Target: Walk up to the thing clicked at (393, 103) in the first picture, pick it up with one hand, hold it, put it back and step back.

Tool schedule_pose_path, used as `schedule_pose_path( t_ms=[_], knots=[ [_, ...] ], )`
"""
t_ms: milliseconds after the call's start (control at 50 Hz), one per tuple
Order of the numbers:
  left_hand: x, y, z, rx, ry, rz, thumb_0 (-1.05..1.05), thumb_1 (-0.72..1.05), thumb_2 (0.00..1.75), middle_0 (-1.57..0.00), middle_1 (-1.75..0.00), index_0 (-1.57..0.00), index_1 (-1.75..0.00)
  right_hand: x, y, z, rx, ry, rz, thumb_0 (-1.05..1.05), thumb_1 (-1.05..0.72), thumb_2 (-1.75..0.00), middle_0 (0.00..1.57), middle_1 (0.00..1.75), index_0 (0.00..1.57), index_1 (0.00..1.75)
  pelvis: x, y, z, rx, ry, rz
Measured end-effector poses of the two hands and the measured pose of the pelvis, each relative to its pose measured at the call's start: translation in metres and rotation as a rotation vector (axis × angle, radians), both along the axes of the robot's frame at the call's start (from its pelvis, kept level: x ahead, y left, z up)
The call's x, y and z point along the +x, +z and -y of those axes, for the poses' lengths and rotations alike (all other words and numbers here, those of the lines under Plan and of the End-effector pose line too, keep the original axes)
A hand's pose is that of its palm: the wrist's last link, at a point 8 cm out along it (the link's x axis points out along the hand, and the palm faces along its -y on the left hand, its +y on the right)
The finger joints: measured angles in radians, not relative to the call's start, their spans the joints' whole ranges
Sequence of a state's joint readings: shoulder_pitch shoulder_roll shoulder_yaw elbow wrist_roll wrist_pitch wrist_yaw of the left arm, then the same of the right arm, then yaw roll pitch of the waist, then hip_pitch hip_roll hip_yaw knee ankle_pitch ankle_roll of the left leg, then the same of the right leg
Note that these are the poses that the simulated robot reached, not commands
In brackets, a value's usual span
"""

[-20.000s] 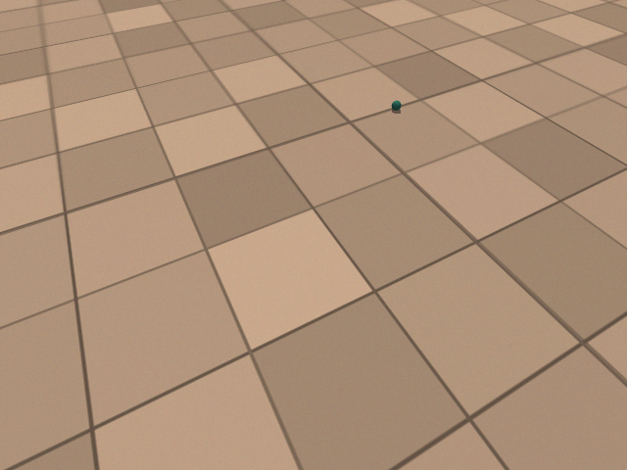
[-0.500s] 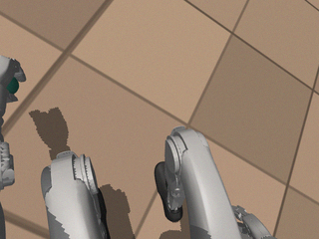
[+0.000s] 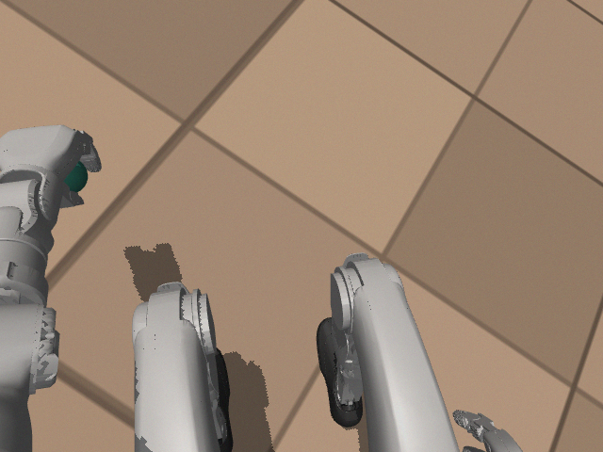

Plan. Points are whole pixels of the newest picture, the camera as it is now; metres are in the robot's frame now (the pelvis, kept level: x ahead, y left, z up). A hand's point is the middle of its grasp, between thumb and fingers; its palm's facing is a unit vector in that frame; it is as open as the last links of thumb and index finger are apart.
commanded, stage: lift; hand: left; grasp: from above
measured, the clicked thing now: (64, 175) +0.49 +0.30 -0.15
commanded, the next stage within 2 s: hold in 1.30 s
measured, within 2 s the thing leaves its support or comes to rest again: neither
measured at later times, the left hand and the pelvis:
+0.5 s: hand out of the picture +0.40 +0.28 +0.07, palm faces -0.43 -0.09 -0.90, open 7.0 cm; pelvis +0.01 +0.00 +0.15, yaw +3 degrees
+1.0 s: hand out of the picture +0.37 +0.25 +0.23, palm faces -0.45 -0.10 -0.89, open 7.0 cm; pelvis +0.05 +0.00 +0.31, yaw +4 degrees
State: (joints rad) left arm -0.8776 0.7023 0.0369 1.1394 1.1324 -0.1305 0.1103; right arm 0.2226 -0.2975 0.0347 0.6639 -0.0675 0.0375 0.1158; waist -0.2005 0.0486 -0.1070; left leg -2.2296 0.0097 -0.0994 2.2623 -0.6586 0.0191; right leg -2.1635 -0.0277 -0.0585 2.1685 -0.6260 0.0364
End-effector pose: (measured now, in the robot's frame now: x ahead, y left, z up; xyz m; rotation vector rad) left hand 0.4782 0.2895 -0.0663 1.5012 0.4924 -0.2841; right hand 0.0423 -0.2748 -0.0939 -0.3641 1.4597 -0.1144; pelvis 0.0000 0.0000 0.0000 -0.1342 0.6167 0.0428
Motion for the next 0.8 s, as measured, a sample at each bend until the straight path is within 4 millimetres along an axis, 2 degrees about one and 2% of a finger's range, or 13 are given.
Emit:
schedule_pose_path(
  t_ms=[180, 340, 520, 660, 800],
  knots=[
    [-0.027, 0.057, -0.005, -0.003, 0.002, 0.018, -0.03, 0.34, 0.35, -0.69, -0.71, -0.87, -0.62, 0.04, 0.027, -0.002, 0.013, 0.016, 0.119, 0.0, -0.91, -0.9, 0.2, 0.3, 0.2, 0.3, -0.001, 0.037, 0.0, 0.018, 0.009, 0.009],
    [-0.051, 0.119, 0.001, -0.016, 0.0, 0.037, -0.03, 0.35, 0.32, -0.7, -0.71, -0.88, -0.6, 0.074, 0.067, -0.009, 0.032, 0.017, 0.222, 0.0, -0.91, -0.9, 0.2, 0.3, 0.2, 0.3, 0.002, 0.085, 0.001, 0.037, 0.02, 0.04],
    [-0.077, 0.2, 0.011, -0.027, 0.016, 0.046, -0.03, 0.36, 0.29, -0.71, -0.7, -0.89, -0.58, 0.095, 0.132, -0.017, 0.05, -0.008, 0.305, 0.0, -0.91, -0.9, 0.2, 0.3, 0.2, 0.3, 0.007, 0.153, 0.003, 0.062, 0.025, 0.111],
    [-0.1, 0.261, 0.018, -0.036, 0.018, 0.037, -0.03, 0.36, 0.28, -0.71, -0.7, -0.9, -0.57, 0.098, 0.191, -0.022, 0.053, -0.031, 0.352, 0.0, -0.9, -0.9, 0.2, 0.3, 0.2, 0.3, 0.015, 0.211, 0.002, 0.079, 0.027, 0.188],
    [-0.108, 0.309, 0.022, -0.025, 0.029, 0.038, -0.03, 0.36, 0.27, -0.71, -0.69, -0.91, -0.56, 0.099, 0.241, -0.02, 0.042, -0.055, 0.387, 0.0, -0.9, -0.9, 0.2, 0.3, 0.2, 0.3, 0.027, 0.258, 0.002, 0.092, 0.028, 0.257]
  ],
)
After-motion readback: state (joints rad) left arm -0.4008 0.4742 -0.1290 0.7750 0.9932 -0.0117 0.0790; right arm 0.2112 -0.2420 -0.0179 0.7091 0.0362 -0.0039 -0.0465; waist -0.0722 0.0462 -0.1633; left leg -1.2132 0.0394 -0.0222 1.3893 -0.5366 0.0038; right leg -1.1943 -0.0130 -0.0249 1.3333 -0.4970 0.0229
